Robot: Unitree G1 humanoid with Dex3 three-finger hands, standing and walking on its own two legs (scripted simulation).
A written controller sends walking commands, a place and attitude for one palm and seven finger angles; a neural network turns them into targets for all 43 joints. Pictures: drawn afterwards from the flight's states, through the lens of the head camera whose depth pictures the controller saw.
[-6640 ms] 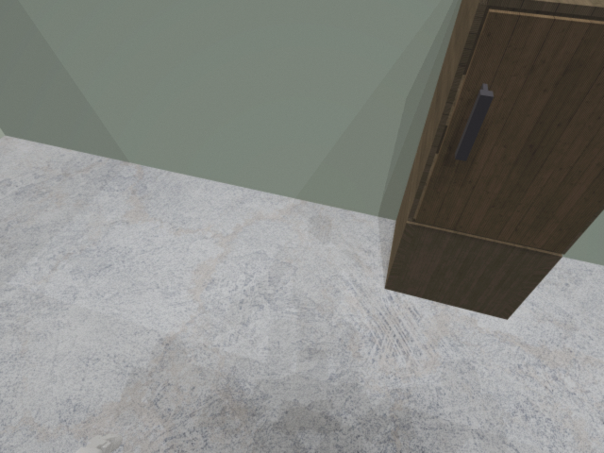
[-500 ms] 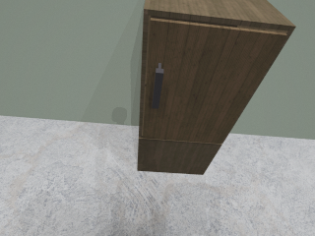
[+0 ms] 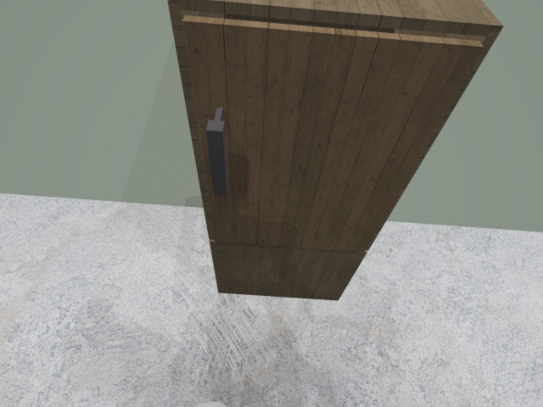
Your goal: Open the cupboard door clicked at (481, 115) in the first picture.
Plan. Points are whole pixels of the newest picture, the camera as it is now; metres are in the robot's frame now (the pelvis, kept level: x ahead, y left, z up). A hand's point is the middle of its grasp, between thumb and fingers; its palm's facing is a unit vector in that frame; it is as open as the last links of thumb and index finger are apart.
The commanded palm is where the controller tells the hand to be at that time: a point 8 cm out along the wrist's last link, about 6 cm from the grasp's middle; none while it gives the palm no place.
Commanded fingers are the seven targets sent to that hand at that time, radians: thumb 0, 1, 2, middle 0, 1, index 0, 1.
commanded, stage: shuffle to correct the standing spot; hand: left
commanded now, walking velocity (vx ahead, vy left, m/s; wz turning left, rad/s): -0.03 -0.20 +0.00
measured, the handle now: (220, 153) +0.53 +0.12 +0.04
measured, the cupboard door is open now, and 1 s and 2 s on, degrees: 0 0 0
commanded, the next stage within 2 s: come to a stop and stand still in 0.66 s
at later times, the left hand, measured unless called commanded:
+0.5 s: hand out of the picture +0.12 +0.07 -0.17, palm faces -0.04 -0.97 -0.24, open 7.4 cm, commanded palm none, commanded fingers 0.00 0.90 0.90 -0.20 -0.30 -0.20 -0.30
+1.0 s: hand out of the picture -0.01 +0.11 -0.17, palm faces +0.04 -0.99 -0.16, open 7.4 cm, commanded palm none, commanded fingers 0.00 0.90 0.90 -0.20 -0.30 -0.20 -0.30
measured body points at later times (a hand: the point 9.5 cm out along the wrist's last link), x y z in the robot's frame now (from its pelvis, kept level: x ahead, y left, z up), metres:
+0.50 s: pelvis +0.04 -0.12 +0.00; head +0.10 -0.13 +0.44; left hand +0.12 +0.12 -0.15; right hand +0.04 -0.38 -0.16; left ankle -0.01 +0.03 -0.67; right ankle +0.06 -0.25 -0.73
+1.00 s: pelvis -0.04 -0.08 +0.02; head -0.03 -0.04 +0.46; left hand -0.01 +0.16 -0.16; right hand +0.00 -0.32 -0.12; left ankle -0.03 -0.04 -0.73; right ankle -0.10 -0.25 -0.65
